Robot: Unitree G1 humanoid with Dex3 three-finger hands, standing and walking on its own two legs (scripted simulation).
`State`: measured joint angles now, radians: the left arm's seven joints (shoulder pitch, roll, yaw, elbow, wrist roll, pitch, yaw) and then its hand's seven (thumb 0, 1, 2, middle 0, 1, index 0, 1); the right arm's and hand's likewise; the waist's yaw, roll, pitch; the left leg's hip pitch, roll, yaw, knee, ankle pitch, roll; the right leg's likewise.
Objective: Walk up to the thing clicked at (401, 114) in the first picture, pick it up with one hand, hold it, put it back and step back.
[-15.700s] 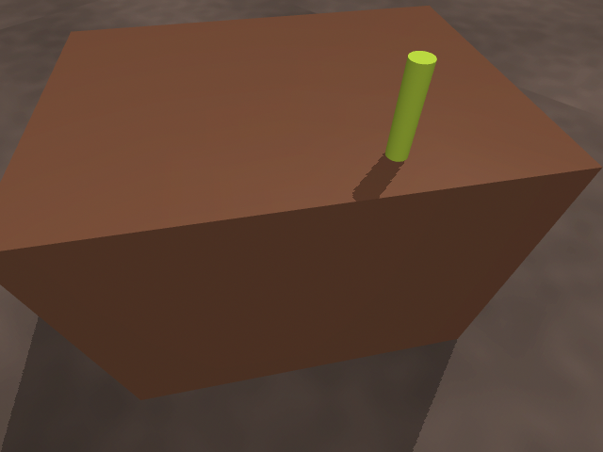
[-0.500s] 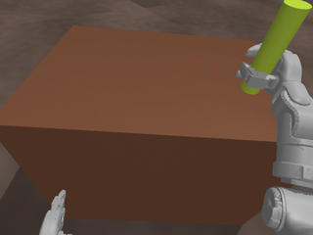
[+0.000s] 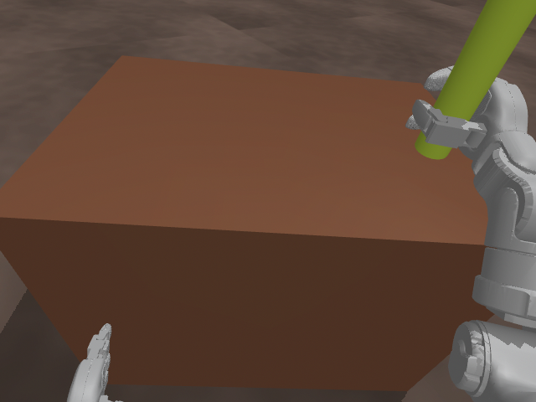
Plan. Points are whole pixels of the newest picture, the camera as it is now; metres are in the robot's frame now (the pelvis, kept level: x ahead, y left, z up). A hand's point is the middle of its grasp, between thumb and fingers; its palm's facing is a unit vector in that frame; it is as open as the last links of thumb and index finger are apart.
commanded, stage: lift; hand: right
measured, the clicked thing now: (467, 84) +0.36 -0.19 +0.35
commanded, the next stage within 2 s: hold in 0.04 s
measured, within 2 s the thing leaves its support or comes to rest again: neither
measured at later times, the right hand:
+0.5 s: hand (444, 100) +0.36 -0.17 +0.32, palm faces +0.14 +0.99 -0.03, open 5.7 cm
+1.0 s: hand (448, 93) +0.35 -0.17 +0.34, palm faces +0.11 +0.99 -0.03, open 5.7 cm
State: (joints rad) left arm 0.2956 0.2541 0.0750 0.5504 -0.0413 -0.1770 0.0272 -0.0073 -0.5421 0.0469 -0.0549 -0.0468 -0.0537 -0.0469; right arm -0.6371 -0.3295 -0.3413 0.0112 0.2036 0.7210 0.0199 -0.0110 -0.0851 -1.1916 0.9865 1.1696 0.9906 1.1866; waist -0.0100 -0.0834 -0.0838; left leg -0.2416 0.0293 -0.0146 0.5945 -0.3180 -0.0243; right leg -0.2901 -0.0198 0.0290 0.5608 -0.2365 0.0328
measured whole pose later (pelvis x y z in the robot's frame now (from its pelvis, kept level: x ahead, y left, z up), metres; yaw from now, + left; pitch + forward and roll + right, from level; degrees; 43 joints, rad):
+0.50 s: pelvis +0.01 +0.00 +0.00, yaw +0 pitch -2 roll +0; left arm 0.26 0.27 0.06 0.61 -0.05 -0.19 0.03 -0.01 -0.55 0.05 -0.06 -0.05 -0.05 -0.05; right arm -0.66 -0.34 -0.35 -0.08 0.22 0.84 0.03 -0.01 -0.09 -1.19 0.99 1.17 0.99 1.19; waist -0.02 -0.09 -0.10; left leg -0.21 0.04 -0.01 0.57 -0.33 -0.03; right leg -0.27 -0.01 0.03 0.55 -0.25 0.03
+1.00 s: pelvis +0.01 +0.00 +0.00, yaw -1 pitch -3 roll +0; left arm 0.25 0.27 0.05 0.63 -0.05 -0.21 0.02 -0.01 -0.55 0.05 -0.06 -0.05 -0.06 -0.05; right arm -0.70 -0.36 -0.35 -0.06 0.23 0.93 0.05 -0.01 -0.09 -1.19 0.99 1.17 0.99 1.19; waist -0.01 -0.10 -0.11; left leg -0.20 0.04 0.00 0.56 -0.31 -0.03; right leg -0.26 -0.01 0.04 0.54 -0.23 0.03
